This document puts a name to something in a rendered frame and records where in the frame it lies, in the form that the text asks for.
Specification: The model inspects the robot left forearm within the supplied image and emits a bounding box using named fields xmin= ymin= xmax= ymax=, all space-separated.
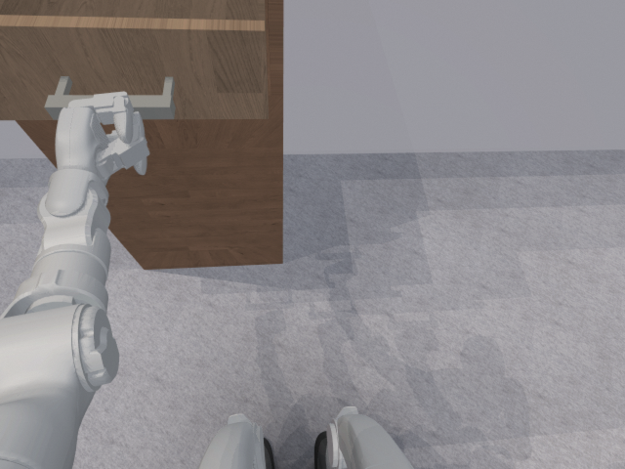
xmin=0 ymin=168 xmax=111 ymax=319

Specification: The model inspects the cabinet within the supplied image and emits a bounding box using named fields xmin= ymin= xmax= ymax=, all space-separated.
xmin=16 ymin=0 xmax=283 ymax=270

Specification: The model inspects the robot left hand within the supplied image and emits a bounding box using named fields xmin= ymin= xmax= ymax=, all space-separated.
xmin=55 ymin=91 xmax=149 ymax=186

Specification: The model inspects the robot right thigh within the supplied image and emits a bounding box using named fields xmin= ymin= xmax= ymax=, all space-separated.
xmin=326 ymin=414 xmax=414 ymax=469

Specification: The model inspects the handle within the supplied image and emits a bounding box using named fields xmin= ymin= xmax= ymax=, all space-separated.
xmin=44 ymin=76 xmax=176 ymax=120

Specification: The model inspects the left robot upper arm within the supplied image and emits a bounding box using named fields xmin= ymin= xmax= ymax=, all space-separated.
xmin=0 ymin=304 xmax=119 ymax=469

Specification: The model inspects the drawer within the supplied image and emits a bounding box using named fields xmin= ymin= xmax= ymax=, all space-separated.
xmin=0 ymin=0 xmax=269 ymax=120

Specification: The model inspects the right robot shin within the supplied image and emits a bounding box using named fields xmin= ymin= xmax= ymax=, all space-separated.
xmin=326 ymin=406 xmax=358 ymax=469

